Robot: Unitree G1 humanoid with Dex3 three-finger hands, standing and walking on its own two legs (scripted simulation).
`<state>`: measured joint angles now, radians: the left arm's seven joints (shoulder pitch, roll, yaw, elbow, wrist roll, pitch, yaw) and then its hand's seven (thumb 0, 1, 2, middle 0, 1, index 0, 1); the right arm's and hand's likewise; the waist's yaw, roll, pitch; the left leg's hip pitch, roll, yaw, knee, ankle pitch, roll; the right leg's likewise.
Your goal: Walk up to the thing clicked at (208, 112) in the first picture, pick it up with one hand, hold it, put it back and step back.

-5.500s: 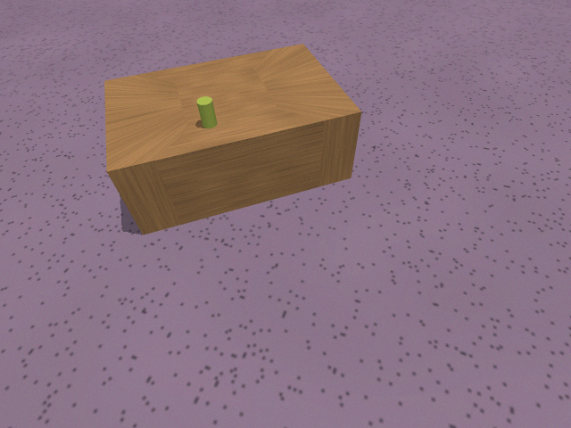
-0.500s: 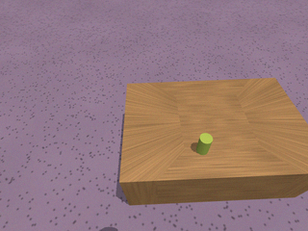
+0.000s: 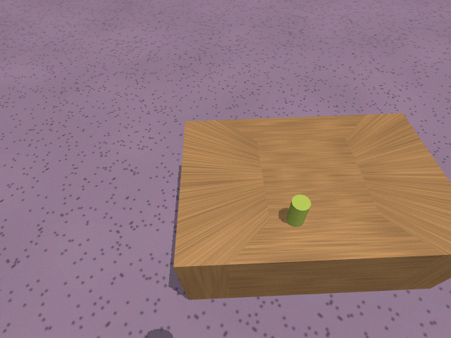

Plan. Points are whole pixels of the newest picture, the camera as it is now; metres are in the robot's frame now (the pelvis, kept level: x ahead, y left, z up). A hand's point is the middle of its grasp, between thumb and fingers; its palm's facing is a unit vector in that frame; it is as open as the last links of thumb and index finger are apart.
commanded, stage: stand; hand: right
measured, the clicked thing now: (298, 211) +0.54 -0.20 -0.34
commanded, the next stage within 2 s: go down in 1.94 s
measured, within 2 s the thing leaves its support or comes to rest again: neither
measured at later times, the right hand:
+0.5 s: hand out of the picture +0.08 -0.25 -0.16, palm faces -0.01 +0.94 -0.33, open 7.4 cm
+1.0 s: hand out of the picture +0.08 -0.25 -0.16, palm faces -0.01 +0.94 -0.34, open 7.4 cm
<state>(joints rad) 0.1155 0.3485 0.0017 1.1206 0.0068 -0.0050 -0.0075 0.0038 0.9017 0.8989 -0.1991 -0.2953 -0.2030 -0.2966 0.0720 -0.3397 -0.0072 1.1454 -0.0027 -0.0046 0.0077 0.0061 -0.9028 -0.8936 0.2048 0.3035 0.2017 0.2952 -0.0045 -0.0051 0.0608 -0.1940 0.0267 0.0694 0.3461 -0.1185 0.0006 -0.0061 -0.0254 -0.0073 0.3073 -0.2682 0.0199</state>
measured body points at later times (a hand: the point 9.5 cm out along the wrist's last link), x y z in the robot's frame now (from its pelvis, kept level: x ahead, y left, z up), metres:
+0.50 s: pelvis +0.00 +0.00 +0.00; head +0.01 +0.00 +0.45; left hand +0.07 +0.30 -0.13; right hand +0.08 -0.30 -0.13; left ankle +0.04 +0.12 -0.75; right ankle -0.06 -0.13 -0.75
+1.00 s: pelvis +0.00 +0.00 +0.00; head +0.01 +0.01 +0.45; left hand +0.06 +0.30 -0.14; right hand +0.08 -0.30 -0.13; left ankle +0.04 +0.12 -0.75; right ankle -0.06 -0.13 -0.75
